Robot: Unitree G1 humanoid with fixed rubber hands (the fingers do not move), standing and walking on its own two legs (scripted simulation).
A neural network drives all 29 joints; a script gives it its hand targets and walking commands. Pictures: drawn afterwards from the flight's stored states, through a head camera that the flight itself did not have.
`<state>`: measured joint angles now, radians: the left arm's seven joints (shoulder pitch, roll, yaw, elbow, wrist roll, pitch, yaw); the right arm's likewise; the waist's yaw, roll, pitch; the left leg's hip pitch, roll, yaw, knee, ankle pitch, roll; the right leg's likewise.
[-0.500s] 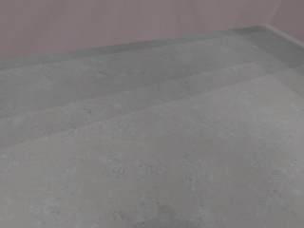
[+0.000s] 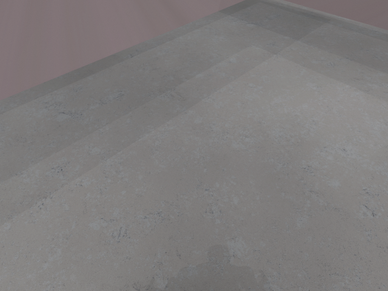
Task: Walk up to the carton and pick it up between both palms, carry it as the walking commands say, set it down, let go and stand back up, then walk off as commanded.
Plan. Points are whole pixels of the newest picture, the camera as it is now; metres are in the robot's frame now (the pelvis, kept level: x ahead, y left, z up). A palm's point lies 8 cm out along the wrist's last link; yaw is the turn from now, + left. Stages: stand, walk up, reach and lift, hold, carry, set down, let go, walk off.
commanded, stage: walk off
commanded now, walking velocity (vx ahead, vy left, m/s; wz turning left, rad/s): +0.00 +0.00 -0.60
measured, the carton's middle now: out of the picture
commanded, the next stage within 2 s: stand in 0.58 s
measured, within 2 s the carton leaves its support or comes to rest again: neither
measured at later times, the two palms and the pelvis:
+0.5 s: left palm out of the picture +0.11 +0.26 -0.14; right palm out of the picture +0.00 -0.25 -0.10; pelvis -0.01 +0.02 +0.00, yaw -18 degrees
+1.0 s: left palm out of the picture +0.14 +0.13 -0.13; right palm out of the picture -0.10 -0.29 -0.13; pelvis -0.03 -0.05 +0.00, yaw -27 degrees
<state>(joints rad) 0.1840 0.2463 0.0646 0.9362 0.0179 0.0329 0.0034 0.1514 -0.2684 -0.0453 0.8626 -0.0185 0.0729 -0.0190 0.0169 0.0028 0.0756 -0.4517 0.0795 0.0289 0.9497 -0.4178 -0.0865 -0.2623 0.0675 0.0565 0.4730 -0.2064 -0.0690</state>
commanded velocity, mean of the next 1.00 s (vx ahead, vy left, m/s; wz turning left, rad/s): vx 0.00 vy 0.00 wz -0.34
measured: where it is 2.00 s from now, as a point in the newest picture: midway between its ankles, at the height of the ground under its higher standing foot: outside the picture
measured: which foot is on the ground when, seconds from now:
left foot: up 0.00-0.16, down 0.18-0.64, up 0.66-1.00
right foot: down 0.00-0.18, up 0.20-0.60, down 0.62-1.00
